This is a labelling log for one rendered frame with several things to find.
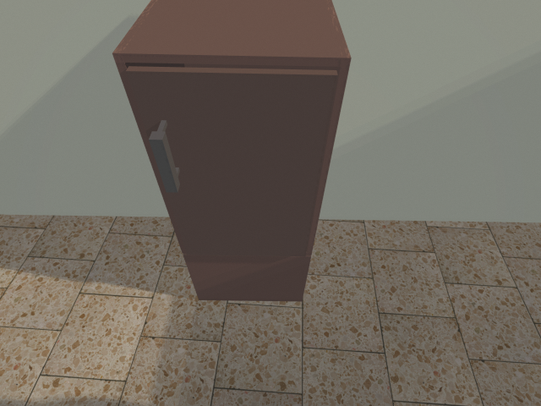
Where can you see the cupboard door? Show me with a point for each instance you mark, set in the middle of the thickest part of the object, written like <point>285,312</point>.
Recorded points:
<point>249,144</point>

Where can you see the handle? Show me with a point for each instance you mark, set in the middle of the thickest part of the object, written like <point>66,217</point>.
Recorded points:
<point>162,153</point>

